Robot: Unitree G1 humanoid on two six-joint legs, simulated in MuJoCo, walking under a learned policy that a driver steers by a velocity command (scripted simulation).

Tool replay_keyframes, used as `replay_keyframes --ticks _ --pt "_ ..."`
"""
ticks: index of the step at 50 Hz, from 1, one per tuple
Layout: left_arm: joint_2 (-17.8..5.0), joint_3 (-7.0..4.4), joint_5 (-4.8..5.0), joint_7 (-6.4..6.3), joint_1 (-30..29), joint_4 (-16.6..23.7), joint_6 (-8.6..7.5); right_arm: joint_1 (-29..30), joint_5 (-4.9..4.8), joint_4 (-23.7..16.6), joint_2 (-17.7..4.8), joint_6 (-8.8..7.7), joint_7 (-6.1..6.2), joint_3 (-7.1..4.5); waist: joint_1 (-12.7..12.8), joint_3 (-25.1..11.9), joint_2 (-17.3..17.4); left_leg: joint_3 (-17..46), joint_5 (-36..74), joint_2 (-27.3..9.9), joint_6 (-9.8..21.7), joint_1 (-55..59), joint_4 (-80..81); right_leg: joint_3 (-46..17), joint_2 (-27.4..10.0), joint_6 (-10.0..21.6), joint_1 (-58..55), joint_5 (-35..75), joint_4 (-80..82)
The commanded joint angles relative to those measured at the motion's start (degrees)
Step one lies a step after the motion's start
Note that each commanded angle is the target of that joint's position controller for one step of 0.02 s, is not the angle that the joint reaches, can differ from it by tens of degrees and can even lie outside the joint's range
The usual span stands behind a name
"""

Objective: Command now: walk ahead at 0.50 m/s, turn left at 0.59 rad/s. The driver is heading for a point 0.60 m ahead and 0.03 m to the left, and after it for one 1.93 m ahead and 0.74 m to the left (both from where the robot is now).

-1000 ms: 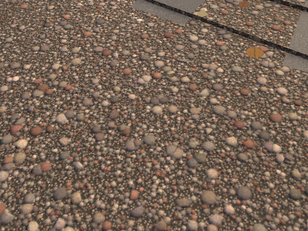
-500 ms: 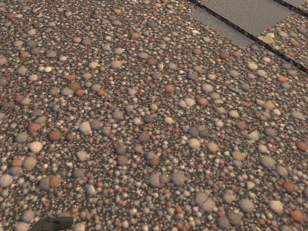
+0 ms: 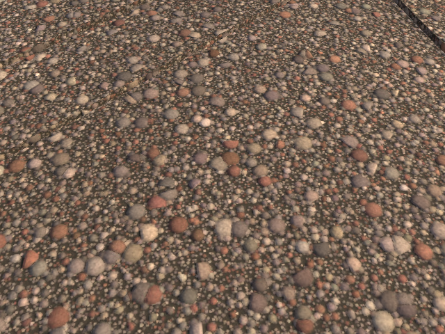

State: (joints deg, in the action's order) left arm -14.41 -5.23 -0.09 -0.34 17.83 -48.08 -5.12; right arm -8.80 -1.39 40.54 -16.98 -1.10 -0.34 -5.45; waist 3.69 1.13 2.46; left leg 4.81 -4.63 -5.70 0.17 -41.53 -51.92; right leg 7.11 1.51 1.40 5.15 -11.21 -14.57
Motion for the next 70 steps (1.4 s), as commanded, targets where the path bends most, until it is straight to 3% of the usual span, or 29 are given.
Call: replay_keyframes --ticks 1,7,10,11,12,13,14,15,17,21,29,34,35,36,37,38,39,40,43,48,52,56,57,58,59,60,62,65,70 --pt "-9.2 -1.91 0.39 -0.28 -3.9 4.1 -0.85 5.0 0.1 -4.7 -0.8 -1.02 -1.02 0.47 -0.4 0.1 -5.9 -1.8 6.8 -0.4 0.1 0.9 7.4 -5.1 -15.2 8.0 -1.0 10.9 6.6" --pt "-12.4 -2.83 1.75 -0.23 -1.0 2.0 0.79 10.2 -0.01 -8.0 -2.0 -0.76 -2.57 0.39 -0.1 2.5 -7.0 -6.8 -3.9 2.1 3.7 4.1 15.6 -0.5 -18.4 5.9 -8.5 20.4 1.0" --pt "-12.8 -2.56 2.24 -0.84 -1.8 2.3 1.8 -7.0 -0.03 -3.7 -7.8 -0.4 -2.19 -3.04 -9.9 -7.8 -6.3 -11.5 -4.1 9.6 8.7 31.9 21.5 5.6 -14.7 2.4 -2.4 43.7 -24.4" --pt "-9.3 -1.03 0.09 -1.0 -1.0 3.7 1.52 -16.6 -0.29 -1.8 -13.5 -0.05 -1.01 -4.9 -12.8 -13.9 2.6 5.3 -3.3 -0.9 13.1 50.9 21.6 6.0 -11.9 -0.7 14.6 20.3 -44.2" --pt "-3.1 1.34 -0.98 -0.23 1.7 7.3 -0.46 -14.2 -0.48 -2.7 -18.0 -1.02 -1.19 -4.58 -6.6 -20.4 14.2 38.6 -16.8 -13.2 23.7 64.8 31.2 -3.3 -0.5 -3.1 37.1 -23.6 -60.4" --pt "-8.8 0.24 1.76 0.59 -4.3 6.9 -2.39 -16.3 0.37 -3.1 -11.9 -1.54 -1.26 -2.93 -11.2 -21.0 6.5 39.0 -19.0 -13.8 22.0 64.8 35.7 -11.5 -2.6 -1.9 43.2 -20.7 -64.8" --pt "-10.1 -0.06 3.02 0.91 -7.1 7.5 -3.11 -13.8 0.54 -2.2 -8.8 -2.05 -1.26 -1.96 -10.6 -13.6 5.2 29.5 -13.0 -12.1 19.3 58.9 35.3 -10.5 -5.2 -0.5 45.9 -15.0 -62.6" --pt "-9.4 0.17 1.93 0.46 -7.4 6.8 -3.26 -9.7 0.37 -2.7 -7.2 -2.27 -1.15 -1.29 -8.2 -9.9 0.6 22.4 -6.7 -9.7 17.2 50.3 34.9 -10.4 -8.0 -0.1 42.3 -10.0 -58.1" --pt "-9.3 -0.29 0.39 0.3 -6.3 5.8 -2.24 -3.8 1.41 -3.6 -4.1 -2.47 -0.88 0.0 -4.2 -5.9 1.0 14.6 3.6 -6.0 15.3 38.1 37.4 -10.5 -10.6 -0.8 34.3 -4.9 -52.0" --pt "-6.8 0.27 -0.12 0.26 -7.6 6.3 -0.05 -4.9 1.13 -1.7 -5.7 -3.64 -0.18 -0.24 -3.1 -3.0 -0.1 8.0 12.9 -4.6 15.8 32.4 41.5 -9.3 -10.1 -3.2 34.1 2.6 -43.6" --pt "-4.3 1.79 0.47 2.46 -18.1 8.6 -0.98 -10.0 1.5 3.4 -6.0 -3.12 1.22 0.36 -7.4 0.3 1.1 -1.9 19.8 -2.3 9.8 34.3 39.2 -6.2 -4.6 -1.1 26.4 25.0 -17.4" --pt "-9.5 -0.08 -0.31 3.74 -8.6 6.9 -0.97 -6.0 1.37 3.6 -7.9 -1.52 2.25 -0.31 -1.5 -5.2 2.1 -3.4 38.2 -3.4 6.4 43.4 21.7 -4.9 0.5 3.3 18.3 13.3 -13.1" --pt "-12.0 -1.0 -0.57 3.42 -3.7 6.0 -1.03 -6.1 1.69 2.9 -7.6 -1.16 2.6 -0.1 0.6 -8.9 -0.9 -5.7 33.9 0.1 3.8 40.2 10.2 -7.0 -0.9 4.8 9.3 25.7 -11.4" --pt "-16.5 -1.73 -1.34 2.96 -0.6 6.9 -0.71 -11.0 3.18 1.2 -5.1 -1.49 2.65 0.73 -1.5 -16.3 -11.0 -7.5 6.1 6.4 -0.4 23.4 -10.8 -23.1 -13.3 12.2 -9.5 48.7 -16.5" --pt "-14.5 -0.76 -1.0 2.61 -1.2 7.7 -0.05 -16.3 3.25 1.7 -1.8 -1.93 1.73 2.18 -3.1 -25.0 -18.6 -2.0 -34.1 13.7 -3.4 8.5 -26.7 -43.2 -23.7 22.8 -22.7 53.2 -13.0" --pt "-12.3 -0.48 0.06 2.37 -2.8 9.0 0.98 -14.9 1.91 2.2 -6.8 -2.06 0.89 1.26 -1.2 -26.3 -11.0 4.1 -31.2 9.8 -2.9 6.2 -30.8 -42.2 -21.8 21.5 -19.7 37.6 -10.1" --pt "-10.8 -0.17 0.48 1.9 -6.3 10.2 1.89 -9.0 0.64 0.5 -7.6 -1.56 0.89 0.97 -1.0 -19.0 -7.1 2.7 -27.3 7.8 -2.6 3.2 -30.0 -36.7 -18.9 18.9 -12.3 25.3 -8.4" --pt "-9.6 0.28 0.62 1.47 -8.5 10.5 2.66 -5.8 0.99 0.0 -7.2 -0.82 1.43 0.91 -1.9 -11.9 -2.1 1.5 -24.4 5.9 -2.7 2.6 -25.8 -32.5 -16.5 16.5 -2.6 18.2 -5.7" --pt "-10.0 0.14 -0.45 0.71 -11.2 11.5 3.84 -5.6 2.07 -1.0 -5.2 1.15 2.84 0.95 -5.1 -6.0 -6.2 0.0 -20.3 4.8 -2.9 10.5 -11.9 -28.1 -10.8 13.5 13.9 9.4 -1.4" --pt "-12.2 -1.21 0.4 -0.89 -10.6 12.9 5.17 -4.6 2.06 -1.0 -4.0 0.9 3.44 1.37 -4.3 -10.8 -8.2 0.4 -13.2 6.2 -4.9 14.8 1.0 -27.3 -8.7 12.2 14.3 7.4 -3.1" --pt "-11.9 -1.38 0.6 -1.39 -10.2 13.5 6.57 -1.2 1.62 -2.2 -4.1 0.49 3.03 1.27 -2.8 -8.9 -10.6 1.1 -12.1 7.2 -4.8 16.3 8.6 -31.2 -7.6 10.5 14.3 -3.7 -3.2" --pt "-7.2 0.73 0.06 -1.26 -8.9 12.8 7.18 -4.5 1.83 -1.0 -2.9 -1.02 1.61 1.52 -4.3 -9.8 -10.9 -1.5 -3.9 5.3 -1.9 27.5 25.4 -28.7 -7.2 7.4 13.2 0.4 -9.6" --pt "-4.2 1.88 -0.68 -1.01 -5.2 11.4 6.91 -3.7 3.09 -1.8 -4.1 -1.27 1.36 1.6 -3.1 -9.5 -6.9 4.3 -1.1 0.0 0.2 31.8 30.4 -25.7 -4.5 4.1 15.4 -4.4 -12.9" --pt "-2.5 2.29 -1.41 -0.54 -0.7 11.1 6.26 0.9 4.42 -3.0 -7.7 -1.13 1.48 1.31 2.8 -7.5 6.1 14.1 5.7 -7.5 5.8 30.9 32.0 -17.1 1.9 0.7 17.8 -12.0 -18.1" --pt "-4.8 1.89 -1.94 -0.43 -3.3 11.2 5.67 2.3 5.19 -2.8 -3.3 -1.01 1.15 2.41 1.6 -6.3 9.5 17.3 0.4 -9.4 10.1 23.2 34.3 -15.0 0.4 -1.3 13.0 -12.3 -17.2" --pt "-6.4 1.46 -2.06 -0.4 -5.5 10.8 5.39 4.1 4.3 -3.3 -1.7 -1.06 0.81 2.91 1.2 -4.7 6.7 14.1 -6.4 -5.2 8.0 21.0 33.6 -14.8 -0.7 -2.0 8.3 -6.1 -14.3" --pt "-6.6 1.15 -2.16 -0.48 -9.9 10.7 5.68 0.6 2.43 -2.2 -5.7 -1.05 0.62 1.84 -1.8 -2.7 5.5 11.1 -14.6 -0.9 4.2 19.4 33.4 -13.8 -0.1 -2.2 5.6 -1.0 -13.9" --pt "-7.1 0.89 -1.31 -0.92 -9.5 10.6 5.51 0.1 1.73 -3.2 -7.8 -0.58 1.17 1.17 -1.6 0.3 6.4 13.6 -12.7 -1.0 4.8 18.6 33.3 -11.7 -0.6 -1.5 7.4 -1.7 -14.7" --pt "-6.4 0.05 -0.83 -1.31 -10.0 10.7 4.61 -1.4 0.66 -5.8 -8.5 0.79 1.75 0.04 -3.3 -3.3 3.6 17.0 1.9 -0.5 8.0 23.9 27.4 -9.4 -0.3 -1.6 10.1 -0.4 -17.4"
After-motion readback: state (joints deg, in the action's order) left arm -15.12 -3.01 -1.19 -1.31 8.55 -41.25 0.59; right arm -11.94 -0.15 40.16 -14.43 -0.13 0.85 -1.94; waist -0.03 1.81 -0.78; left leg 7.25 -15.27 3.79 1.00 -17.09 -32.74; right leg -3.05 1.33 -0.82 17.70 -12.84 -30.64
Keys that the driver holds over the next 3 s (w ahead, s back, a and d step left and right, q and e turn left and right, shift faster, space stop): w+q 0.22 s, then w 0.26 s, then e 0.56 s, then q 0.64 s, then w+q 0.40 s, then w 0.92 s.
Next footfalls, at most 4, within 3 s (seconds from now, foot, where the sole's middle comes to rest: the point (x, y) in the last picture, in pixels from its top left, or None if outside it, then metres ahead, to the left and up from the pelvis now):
0.20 left None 0.26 0.17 -0.78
0.70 right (235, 295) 0.59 0.04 -0.78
1.14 left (160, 298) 0.57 0.27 -0.78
1.80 left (147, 312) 0.53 0.30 -0.78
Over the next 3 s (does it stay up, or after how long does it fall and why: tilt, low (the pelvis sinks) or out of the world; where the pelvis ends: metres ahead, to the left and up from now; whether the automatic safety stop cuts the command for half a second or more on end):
stays up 1.03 0.50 0.00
